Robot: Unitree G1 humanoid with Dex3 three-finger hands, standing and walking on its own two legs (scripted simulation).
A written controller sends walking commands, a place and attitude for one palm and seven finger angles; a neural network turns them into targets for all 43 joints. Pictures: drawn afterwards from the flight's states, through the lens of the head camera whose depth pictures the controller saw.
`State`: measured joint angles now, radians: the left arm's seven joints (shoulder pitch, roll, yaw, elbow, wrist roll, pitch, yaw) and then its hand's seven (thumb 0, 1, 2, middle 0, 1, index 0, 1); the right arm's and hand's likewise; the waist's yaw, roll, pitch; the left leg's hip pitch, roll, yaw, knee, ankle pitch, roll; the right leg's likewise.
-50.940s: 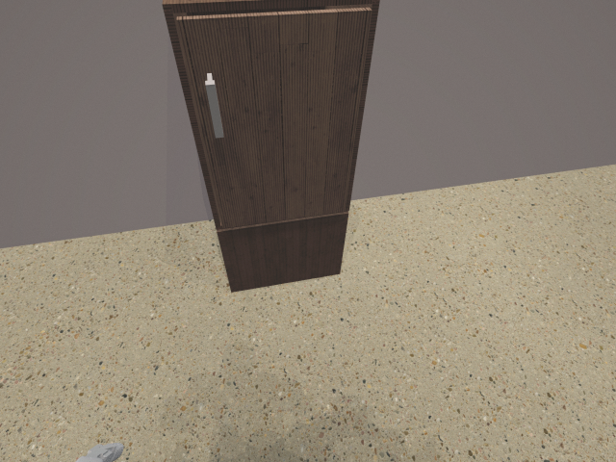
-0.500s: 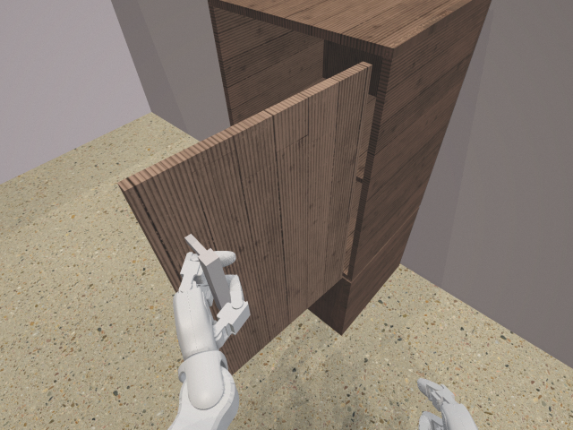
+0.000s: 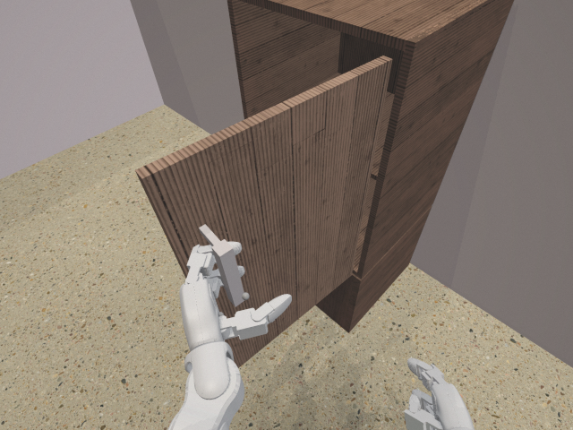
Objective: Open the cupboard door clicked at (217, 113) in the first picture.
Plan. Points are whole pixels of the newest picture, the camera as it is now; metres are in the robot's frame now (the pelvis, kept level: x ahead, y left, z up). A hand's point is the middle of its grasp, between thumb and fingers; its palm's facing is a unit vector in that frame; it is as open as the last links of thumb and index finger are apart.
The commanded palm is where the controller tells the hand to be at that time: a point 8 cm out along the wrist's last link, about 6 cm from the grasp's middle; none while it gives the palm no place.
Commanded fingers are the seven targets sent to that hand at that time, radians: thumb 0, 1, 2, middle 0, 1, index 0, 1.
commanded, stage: open thumb and fingers to let go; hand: left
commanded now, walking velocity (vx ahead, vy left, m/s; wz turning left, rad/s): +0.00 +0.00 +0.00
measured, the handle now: (222, 266) +0.32 +0.11 +0.08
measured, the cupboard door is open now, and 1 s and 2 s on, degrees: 84 88 87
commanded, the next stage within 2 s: slide the hand sideways off the handle in 0.38 s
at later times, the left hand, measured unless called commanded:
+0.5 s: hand (247, 294) +0.28 +0.07 +0.07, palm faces +0.30 -0.95 -0.02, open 14.9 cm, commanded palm +0.24 +0.10 +0.07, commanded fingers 0.00 -0.50 0.30 -0.15 -0.30 -0.15 -0.30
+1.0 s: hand (244, 330) +0.23 +0.07 +0.07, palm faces -0.10 -1.00 +0.00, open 16.2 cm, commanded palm +0.21 +0.13 +0.07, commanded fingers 0.00 -0.50 0.30 -0.15 -0.30 -0.15 -0.30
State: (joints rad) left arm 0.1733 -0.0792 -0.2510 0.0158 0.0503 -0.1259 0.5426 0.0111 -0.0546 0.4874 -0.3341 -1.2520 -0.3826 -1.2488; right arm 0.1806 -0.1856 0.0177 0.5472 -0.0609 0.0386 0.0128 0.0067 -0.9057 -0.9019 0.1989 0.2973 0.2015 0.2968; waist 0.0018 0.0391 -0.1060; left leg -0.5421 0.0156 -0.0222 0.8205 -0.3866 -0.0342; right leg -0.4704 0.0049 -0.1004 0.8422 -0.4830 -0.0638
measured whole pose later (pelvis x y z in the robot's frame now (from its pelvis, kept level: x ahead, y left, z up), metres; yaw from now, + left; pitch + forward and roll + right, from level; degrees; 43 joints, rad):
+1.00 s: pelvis -0.02 +0.03 -0.01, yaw -2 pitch +6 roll +0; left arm 0.25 0.04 -0.28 -0.08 0.00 -0.22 0.16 -0.01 -0.50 0.30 -0.17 -0.32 -0.17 -0.31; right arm 0.25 -0.20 0.04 0.46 -0.02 -0.01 0.03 0.01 -0.90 -0.90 0.20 0.30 0.20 0.30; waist -0.01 0.03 -0.08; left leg -0.58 0.01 0.02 0.88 -0.40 0.00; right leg -0.52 0.00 -0.06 0.89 -0.47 -0.03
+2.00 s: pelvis -0.02 +0.03 -0.02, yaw -1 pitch +7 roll -1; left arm 0.60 0.18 -0.04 -0.41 -0.17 -0.24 -0.06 -0.01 -0.50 0.30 -0.16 -0.30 -0.15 -0.30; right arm 0.29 -0.21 0.03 0.41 0.03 -0.08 -0.04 0.01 -0.90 -0.90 0.20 0.30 0.20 0.30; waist 0.02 0.06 -0.12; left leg -0.66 0.02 -0.01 0.99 -0.45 0.00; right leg -0.58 0.01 -0.08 0.97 -0.51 -0.04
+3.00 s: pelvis +0.02 +0.05 +0.04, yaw -3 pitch -3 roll -1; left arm 0.49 0.36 0.32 -0.44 -0.07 -0.04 0.13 0.01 0.63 0.78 -0.20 -0.31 -0.20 -0.30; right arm 0.20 -0.22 0.04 0.61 0.00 -0.08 -0.08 0.01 -0.90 -0.90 0.20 0.30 0.20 0.30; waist 0.07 0.05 0.01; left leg -0.15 -0.01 0.04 0.46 -0.26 0.04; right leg -0.07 -0.01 -0.03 0.41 -0.29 0.01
